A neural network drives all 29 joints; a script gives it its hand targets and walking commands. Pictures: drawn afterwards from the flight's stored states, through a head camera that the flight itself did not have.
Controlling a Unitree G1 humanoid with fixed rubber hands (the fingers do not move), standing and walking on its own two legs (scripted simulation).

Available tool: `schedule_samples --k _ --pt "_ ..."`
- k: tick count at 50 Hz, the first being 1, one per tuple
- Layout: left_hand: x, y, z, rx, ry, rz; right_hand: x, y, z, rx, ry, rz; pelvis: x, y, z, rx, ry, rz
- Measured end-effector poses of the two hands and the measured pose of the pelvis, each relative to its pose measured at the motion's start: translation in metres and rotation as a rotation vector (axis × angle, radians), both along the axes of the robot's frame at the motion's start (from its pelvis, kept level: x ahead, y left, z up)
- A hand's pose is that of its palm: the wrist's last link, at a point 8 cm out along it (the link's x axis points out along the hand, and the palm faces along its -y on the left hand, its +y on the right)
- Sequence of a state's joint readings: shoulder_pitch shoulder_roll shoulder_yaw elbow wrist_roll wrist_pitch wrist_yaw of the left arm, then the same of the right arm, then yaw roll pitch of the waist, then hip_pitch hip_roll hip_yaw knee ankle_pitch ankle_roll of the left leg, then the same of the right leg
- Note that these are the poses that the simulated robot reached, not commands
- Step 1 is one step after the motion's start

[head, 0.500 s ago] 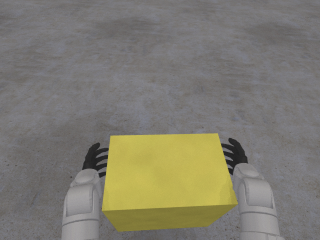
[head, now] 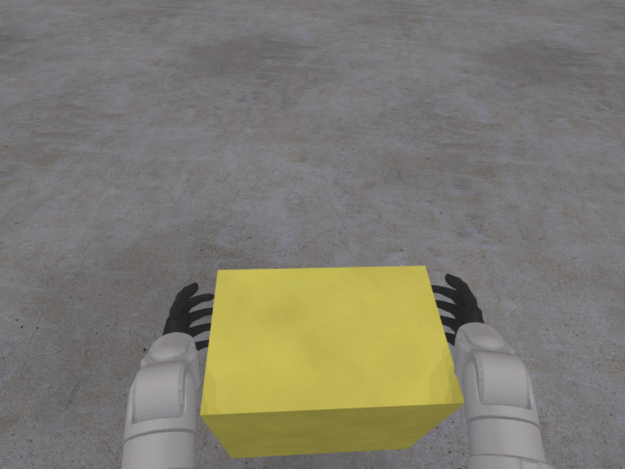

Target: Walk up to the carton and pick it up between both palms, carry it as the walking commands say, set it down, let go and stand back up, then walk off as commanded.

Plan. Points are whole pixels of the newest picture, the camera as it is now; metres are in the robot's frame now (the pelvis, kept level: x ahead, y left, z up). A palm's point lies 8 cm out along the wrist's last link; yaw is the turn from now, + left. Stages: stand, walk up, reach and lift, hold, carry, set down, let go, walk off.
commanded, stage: carry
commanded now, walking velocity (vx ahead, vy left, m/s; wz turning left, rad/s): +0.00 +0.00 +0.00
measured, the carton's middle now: (321, 368) +0.28 +0.00 -0.08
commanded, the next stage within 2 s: hold in 0.28 s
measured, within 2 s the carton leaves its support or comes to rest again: neither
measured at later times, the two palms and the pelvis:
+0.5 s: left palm (199, 356) +0.25 +0.15 +0.04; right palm (495, 341) +0.26 -0.21 +0.05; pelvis -0.02 -0.02 +0.01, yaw +2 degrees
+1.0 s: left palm (226, 313) +0.32 +0.13 +0.02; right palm (498, 314) +0.30 -0.24 +0.03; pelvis +0.02 -0.04 +0.01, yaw -1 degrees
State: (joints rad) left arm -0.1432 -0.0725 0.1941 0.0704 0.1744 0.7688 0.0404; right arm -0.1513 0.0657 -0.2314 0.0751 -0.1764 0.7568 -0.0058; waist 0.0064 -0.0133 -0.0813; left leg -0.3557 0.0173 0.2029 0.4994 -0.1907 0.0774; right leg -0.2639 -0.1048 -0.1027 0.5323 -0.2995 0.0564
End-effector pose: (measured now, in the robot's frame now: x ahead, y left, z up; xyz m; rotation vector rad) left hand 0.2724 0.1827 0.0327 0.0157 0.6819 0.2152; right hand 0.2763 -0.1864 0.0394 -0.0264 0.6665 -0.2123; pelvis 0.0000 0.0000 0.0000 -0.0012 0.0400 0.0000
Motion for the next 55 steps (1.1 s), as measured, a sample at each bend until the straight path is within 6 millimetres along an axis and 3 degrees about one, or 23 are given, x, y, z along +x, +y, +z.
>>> schedule_samples --k 12,14,20,24,29,32,37,46,55 --pt "-0.005 -0.006 0.008 -0.034 -0.033 0.010 -0.005 -0.003 0.008 0.025 -0.033 -0.016 -0.004 -0.004 0.001 -0.001 0.000 -0.004" --pt "-0.008 -0.007 0.017 -0.054 -0.066 0.015 -0.008 -0.005 0.018 0.041 -0.064 -0.027 -0.005 -0.005 0.000 -0.001 -0.008 -0.004" --pt "-0.014 -0.016 -0.006 0.013 0.043 -0.043 -0.018 -0.013 -0.004 -0.048 0.046 0.024 -0.010 -0.012 0.007 -0.004 -0.074 0.025" --pt "-0.021 -0.026 0.001 -0.014 -0.003 -0.018 -0.020 -0.024 0.006 -0.045 0.000 0.027 -0.014 -0.017 0.009 -0.004 -0.087 0.033" --pt "-0.020 -0.036 0.009 -0.017 -0.029 0.009 -0.007 -0.033 0.018 -0.060 -0.026 0.064 -0.020 -0.025 0.009 0.004 -0.143 0.047" --pt "-0.014 -0.038 0.016 -0.011 -0.048 0.010 -0.001 -0.035 0.025 -0.028 -0.045 0.045 -0.021 -0.030 0.008 0.006 -0.157 0.042" --pt "0.014 -0.040 0.029 -0.006 -0.056 -0.029 0.011 -0.039 0.033 -0.010 -0.051 0.019 -0.018 -0.035 0.008 -0.001 -0.168 0.016" --pt "0.046 -0.052 0.012 -0.027 0.005 -0.097 0.022 -0.054 0.009 -0.026 0.025 0.007 0.003 -0.036 0.012 0.003 -0.140 -0.021" --pt "0.042 -0.046 -0.034 -0.027 0.061 -0.060 0.031 -0.048 -0.031 -0.023 0.087 0.022 0.028 -0.036 0.013 0.009 -0.002 -0.014"
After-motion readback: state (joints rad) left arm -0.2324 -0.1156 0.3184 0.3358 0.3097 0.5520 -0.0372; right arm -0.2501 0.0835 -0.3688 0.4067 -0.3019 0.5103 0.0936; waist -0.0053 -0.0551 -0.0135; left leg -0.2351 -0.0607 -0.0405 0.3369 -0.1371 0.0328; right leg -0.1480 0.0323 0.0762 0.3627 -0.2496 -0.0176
